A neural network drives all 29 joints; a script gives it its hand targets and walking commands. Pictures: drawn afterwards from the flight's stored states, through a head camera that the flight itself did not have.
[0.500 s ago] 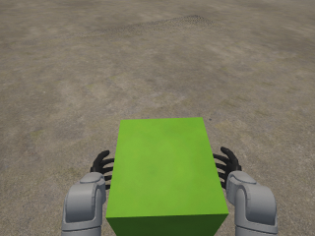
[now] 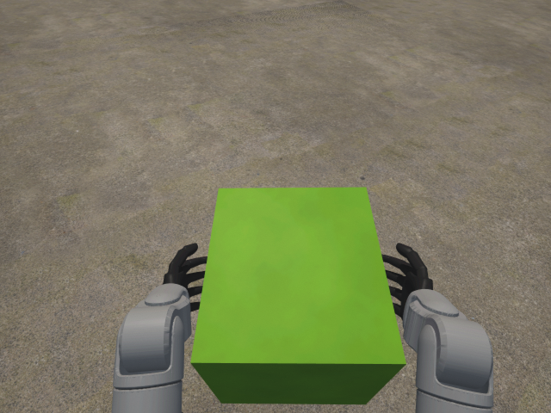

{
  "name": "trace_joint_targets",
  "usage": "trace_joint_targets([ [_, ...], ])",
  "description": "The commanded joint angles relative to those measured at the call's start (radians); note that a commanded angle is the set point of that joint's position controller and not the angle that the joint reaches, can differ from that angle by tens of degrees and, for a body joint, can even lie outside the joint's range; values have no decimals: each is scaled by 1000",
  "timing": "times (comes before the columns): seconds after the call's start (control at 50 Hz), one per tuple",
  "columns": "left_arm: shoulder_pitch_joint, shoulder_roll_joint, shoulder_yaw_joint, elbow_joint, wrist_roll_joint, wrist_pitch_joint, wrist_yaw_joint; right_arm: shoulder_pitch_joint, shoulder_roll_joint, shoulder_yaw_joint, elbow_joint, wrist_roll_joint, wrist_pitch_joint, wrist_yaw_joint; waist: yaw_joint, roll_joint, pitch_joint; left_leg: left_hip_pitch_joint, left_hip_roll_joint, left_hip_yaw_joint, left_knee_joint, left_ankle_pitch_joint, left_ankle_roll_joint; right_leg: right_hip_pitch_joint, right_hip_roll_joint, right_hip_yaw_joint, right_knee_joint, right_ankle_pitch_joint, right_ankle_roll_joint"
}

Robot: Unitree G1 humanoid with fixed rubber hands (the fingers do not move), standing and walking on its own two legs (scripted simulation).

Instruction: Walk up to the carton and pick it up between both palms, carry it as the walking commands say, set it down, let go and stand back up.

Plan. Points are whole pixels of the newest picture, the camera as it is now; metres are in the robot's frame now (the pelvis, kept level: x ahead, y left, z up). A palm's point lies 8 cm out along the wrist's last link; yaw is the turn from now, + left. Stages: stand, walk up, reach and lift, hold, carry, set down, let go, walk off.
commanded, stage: carry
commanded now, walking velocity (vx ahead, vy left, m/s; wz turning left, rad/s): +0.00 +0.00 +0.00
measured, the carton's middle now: (292, 297) +0.31 -0.02 +0.01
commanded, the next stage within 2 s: hold in 1.88 s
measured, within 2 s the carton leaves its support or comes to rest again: neither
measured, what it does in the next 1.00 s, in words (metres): steps on the spot: right foot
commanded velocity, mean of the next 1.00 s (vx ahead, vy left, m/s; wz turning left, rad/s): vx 0.00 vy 0.00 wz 0.00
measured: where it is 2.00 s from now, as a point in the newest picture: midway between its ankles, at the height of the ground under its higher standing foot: outside the picture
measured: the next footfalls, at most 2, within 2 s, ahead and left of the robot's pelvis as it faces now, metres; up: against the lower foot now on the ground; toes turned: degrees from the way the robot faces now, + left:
right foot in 0.20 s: -0.02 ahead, -0.08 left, +0.00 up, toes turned -4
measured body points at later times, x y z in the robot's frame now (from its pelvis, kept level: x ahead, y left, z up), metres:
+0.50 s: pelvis -0.02 +0.02 +0.00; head -0.03 +0.03 +0.45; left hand +0.27 +0.17 +0.04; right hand +0.26 -0.15 +0.06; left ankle +0.05 +0.12 -0.73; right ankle -0.06 -0.08 -0.73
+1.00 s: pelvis -0.02 +0.03 +0.00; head -0.02 +0.03 +0.45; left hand +0.27 +0.18 +0.02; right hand +0.27 -0.14 +0.04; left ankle +0.05 +0.12 -0.73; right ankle -0.06 -0.08 -0.73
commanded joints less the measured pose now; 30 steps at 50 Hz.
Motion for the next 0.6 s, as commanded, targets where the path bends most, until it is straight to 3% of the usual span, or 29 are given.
trace_joint_targets([
  [0.0, -393, -800, -576, 86, -301, -142, -211, -366, 816, 653, 173, 299, -103, 263, 57, 276, -246, -63, 180, -183, -390, -392, 23, 170, 73, -18, 302, -62, -36],
  [0.04, -472, -814, -547, 130, -301, -188, -217, -447, 816, 603, 195, 273, -149, 265, 67, 239, -211, -50, 161, -123, -396, -391, -1, 135, 90, -34, 279, -85, -27],
  [0.06, -505, -823, -548, 129, -312, -206, -221, -449, 823, 594, 198, 261, -169, 257, 65, 201, -214, 25, 161, -135, -359, -334, 5, 113, 73, -23, 171, -80, -30],
  [0.08, -542, -853, -632, -5, -387, -198, -223, -455, 853, 669, 77, 310, -162, 247, 64, 143, -210, 77, 157, -141, -308, -282, 12, 129, 54, -12, 10, -53, -31],
  [0.1, -532, -829, -583, 58, -360, -199, -224, -400, 843, 622, 165, 261, -162, 238, 60, 99, -234, 181, 145, -151, -260, -220, 12, 124, 39, -1, -172, -55, -29],
  [0.12, -507, -838, -603, 46, -380, -198, -227, -365, 840, 643, 136, 256, -165, 226, 51, 63, -253, 259, 137, -174, -203, -122, 4, 135, 1, 50, -279, -82, -33],
  [0.14, -455, -825, -600, 68, -379, -192, -228, -330, 829, 653, 141, 238, -160, 215, 47, 13, -282, 252, 124, -177, -129, -15, -2, 187, -65, 145, -311, -67, -45],
  [0.16, -386, -792, -541, 184, -327, -203, -233, -282, 801, 596, 239, 174, -176, 206, 45, -92, -291, 134, 91, -143, -57, -16, -22, 283, -171, 267, -278, 114, -75],
  [0.18, -357, -826, -609, 111, -376, -196, -237, -263, 824, 657, 154, 204, -170, 201, 48, -149, -264, 29, 55, -110, -46, -43, -34, 330, -226, 302, -287, 230, -98],
  [0.2, -320, -817, -561, 212, -324, -209, -240, -275, 801, 624, 216, 173, -177, 204, 50, -171, -217, 56, 29, -48, -27, 22, -37, 226, -215, 230, -267, 222, -142],
  [0.24, -415, -818, -582, 136, -331, -256, -241, -357, 814, 634, 189, 198, -220, 212, 52, -87, -174, 156, 15, -25, 1, 119, -17, 120, -154, 154, -236, 273, -106],
  [0.26, -490, -831, -659, -43, -400, -252, -239, -410, 849, 704, 49, 269, -215, 210, 51, -55, -185, 166, 13, -16, -29, 175, -9, 143, -134, 115, -216, 314, -82],
  [0.28, -532, -850, -706, -150, -451, -226, -234, -430, 878, 750, -45, 323, -189, 206, 50, -52, -207, 174, 23, -24, -44, 205, -3, 164, -125, 95, -191, 345, -71],
  [0.32, -468, -816, -682, -104, -421, -194, -217, -380, 850, 744, -1, 320, -155, 205, 53, -22, -240, 243, 58, -54, -79, 267, 1, 158, -100, 80, -142, 327, -60],
  [0.34, -352, -768, -606, 3, -355, -198, -210, -297, 808, 690, 95, 282, -158, 206, 60, 9, -295, 321, 97, -82, -38, 424, 10, 150, -77, 76, -93, 354, -44],
  [0.36, -300, -752, -626, -48, -368, -194, -209, -245, 803, 709, 44, 296, -157, 204, 59, 44, -363, 337, 108, -88, -11, 447, 26, 195, -71, 78, -77, 359, -37],
  [0.38, -247, -714, -520, 137, -282, -208, -212, -194, 756, 611, 209, 207, -175, 206, 56, 49, -382, 300, 106, -96, -22, 433, 27, 234, -72, 67, -65, 344, -37],
  [0.4, -240, -719, -533, 141, -281, -231, -214, -184, 744, 614, 198, 197, -198, 205, 54, 58, -389, 262, 97, -100, -53, 383, 23, 264, -67, 55, -61, 278, -41],
  [0.46, -286, -706, -471, 271, -193, -329, -214, -244, 726, 529, 326, 128, -287, 222, 55, 77, -284, 238, 98, -109, -112, 204, 13, 175, -50, 76, -118, 48, -38],
  [0.52, -463, -746, -542, 73, -265, -400, -208, -369, 794, 587, 193, 200, -354, 227, 52, 64, -157, 155, 86, -145, -177, -35, 0, 104, -41, 89, -166, -60, -33],
  [0.58, -474, -757, -591, -18, -325, -360, -193, -375, 803, 643, 101, 252, -317, 208, 50, 57, -178, 192, 76, -145, -166, -54, 2, 82, -46, 115, -190, -68, -41],
])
